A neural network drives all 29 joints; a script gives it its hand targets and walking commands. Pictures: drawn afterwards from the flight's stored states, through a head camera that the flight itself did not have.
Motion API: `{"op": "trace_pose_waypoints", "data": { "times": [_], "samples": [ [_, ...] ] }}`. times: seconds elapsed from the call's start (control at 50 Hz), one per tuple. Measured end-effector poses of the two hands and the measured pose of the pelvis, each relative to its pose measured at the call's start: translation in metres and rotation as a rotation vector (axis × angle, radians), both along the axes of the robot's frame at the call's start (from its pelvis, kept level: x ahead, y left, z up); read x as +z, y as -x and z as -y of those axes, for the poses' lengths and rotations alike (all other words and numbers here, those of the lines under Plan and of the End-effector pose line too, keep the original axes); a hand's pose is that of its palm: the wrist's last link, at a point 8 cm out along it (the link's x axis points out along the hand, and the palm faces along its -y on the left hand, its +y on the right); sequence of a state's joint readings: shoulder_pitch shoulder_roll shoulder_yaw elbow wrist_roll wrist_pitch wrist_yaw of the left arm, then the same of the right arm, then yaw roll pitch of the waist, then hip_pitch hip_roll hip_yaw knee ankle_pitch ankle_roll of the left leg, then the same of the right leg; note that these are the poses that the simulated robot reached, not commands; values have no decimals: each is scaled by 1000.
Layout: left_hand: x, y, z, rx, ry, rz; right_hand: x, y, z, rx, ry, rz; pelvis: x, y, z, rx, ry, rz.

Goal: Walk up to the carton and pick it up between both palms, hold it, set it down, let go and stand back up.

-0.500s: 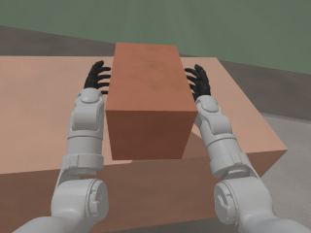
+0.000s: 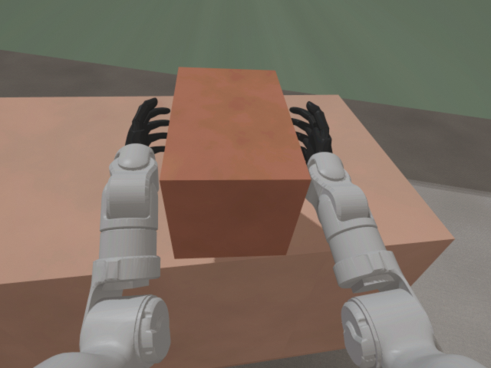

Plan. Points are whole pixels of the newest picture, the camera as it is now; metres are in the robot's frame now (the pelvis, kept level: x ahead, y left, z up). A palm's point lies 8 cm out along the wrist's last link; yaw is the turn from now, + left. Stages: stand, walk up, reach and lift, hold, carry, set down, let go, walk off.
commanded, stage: hold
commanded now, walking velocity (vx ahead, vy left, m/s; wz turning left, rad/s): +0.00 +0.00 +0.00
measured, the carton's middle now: (229, 156) +0.41 +0.01 +0.16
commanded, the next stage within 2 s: none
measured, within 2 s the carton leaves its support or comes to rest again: neither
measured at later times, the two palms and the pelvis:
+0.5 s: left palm (137, 148) +0.35 +0.14 +0.21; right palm (320, 150) +0.35 -0.13 +0.21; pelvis -0.02 +0.00 +0.00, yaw +0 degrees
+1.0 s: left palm (135, 150) +0.36 +0.15 +0.20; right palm (316, 149) +0.36 -0.12 +0.21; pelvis +0.00 +0.00 +0.00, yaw +0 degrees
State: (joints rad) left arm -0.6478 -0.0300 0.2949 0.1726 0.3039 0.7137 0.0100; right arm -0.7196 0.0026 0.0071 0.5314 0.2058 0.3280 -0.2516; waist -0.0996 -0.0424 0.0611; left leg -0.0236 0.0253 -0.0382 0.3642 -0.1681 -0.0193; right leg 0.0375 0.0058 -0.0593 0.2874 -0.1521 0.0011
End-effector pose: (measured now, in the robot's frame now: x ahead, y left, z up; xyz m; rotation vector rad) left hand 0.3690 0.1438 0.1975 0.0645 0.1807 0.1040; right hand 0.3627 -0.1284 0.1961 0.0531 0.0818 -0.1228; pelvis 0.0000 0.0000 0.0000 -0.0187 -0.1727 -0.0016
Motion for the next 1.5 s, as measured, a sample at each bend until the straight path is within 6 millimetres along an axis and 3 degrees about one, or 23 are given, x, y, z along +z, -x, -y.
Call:
{"op": "trace_pose_waypoints", "data": {
  "times": [0.28, 0.5, 1.08, 1.5],
  "samples": [
    [14, 17, -6, 21, 10, 13, 13, 12, -6, 18, 2, 14, -1, 11, -2, -8, 0, 15],
    [11, 15, 0, 23, 8, -20, 13, 10, 0, 18, 1, -16, -1, 19, 3, -5, -5, 1],
    [7, 13, -5, 19, 13, 1, 10, 6, -4, 22, -11, 4, -1, 1, 1, 1, -1, 9],
    [6, 11, -2, 20, 5, -6, 8, 4, -2, 21, -19, -2, -1, 3, 2, -1, -1, 6]
  ]
}}
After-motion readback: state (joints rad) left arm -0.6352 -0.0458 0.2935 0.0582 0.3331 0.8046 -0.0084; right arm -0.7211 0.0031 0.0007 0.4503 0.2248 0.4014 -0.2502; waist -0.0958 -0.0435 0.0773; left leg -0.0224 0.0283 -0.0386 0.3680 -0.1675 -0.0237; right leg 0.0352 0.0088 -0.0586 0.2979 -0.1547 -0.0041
